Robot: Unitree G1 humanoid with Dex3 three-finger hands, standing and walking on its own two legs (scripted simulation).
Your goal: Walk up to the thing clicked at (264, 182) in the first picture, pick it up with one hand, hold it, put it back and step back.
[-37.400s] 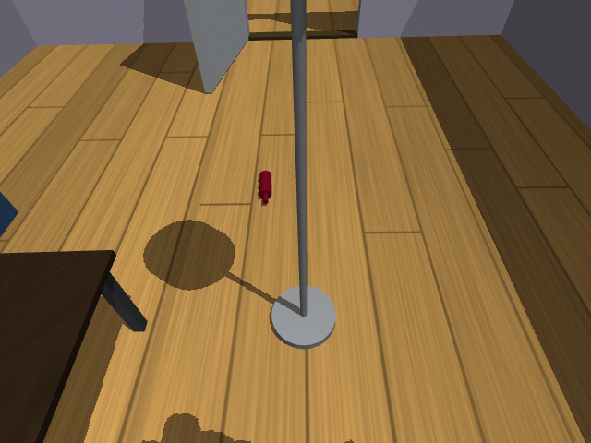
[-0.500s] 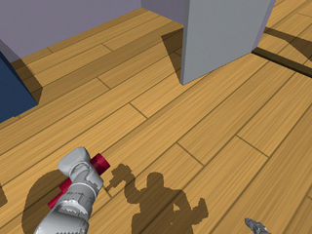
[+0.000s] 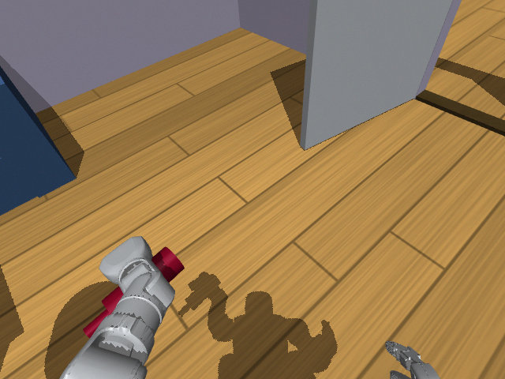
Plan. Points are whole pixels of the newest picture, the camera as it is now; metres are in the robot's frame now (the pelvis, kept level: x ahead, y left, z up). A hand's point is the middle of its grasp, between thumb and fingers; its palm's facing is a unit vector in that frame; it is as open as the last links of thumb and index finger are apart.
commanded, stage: hold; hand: left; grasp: from above
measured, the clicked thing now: (134, 293) +0.30 +0.26 -0.09
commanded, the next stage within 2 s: crouch in 1.20 s
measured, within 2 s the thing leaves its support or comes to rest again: neither
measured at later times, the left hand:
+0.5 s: hand (140, 281) +0.30 +0.23 -0.03, palm faces -0.28 -0.32 -0.91, open 9.4 cm
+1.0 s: hand (142, 284) +0.29 +0.22 -0.03, palm faces -0.29 -0.32 -0.90, open 9.3 cm
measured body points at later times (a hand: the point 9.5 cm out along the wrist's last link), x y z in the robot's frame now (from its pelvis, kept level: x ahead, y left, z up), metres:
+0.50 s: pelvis +0.00 +0.00 +0.00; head +0.00 -0.03 +0.45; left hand +0.31 +0.24 +0.02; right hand +0.14 -0.24 -0.11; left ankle +0.00 +0.14 -0.73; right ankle +0.00 -0.13 -0.73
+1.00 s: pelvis +0.00 +0.00 +0.01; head +0.00 -0.03 +0.45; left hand +0.30 +0.23 +0.03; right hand +0.17 -0.23 -0.10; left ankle +0.00 +0.14 -0.73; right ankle +0.00 -0.13 -0.73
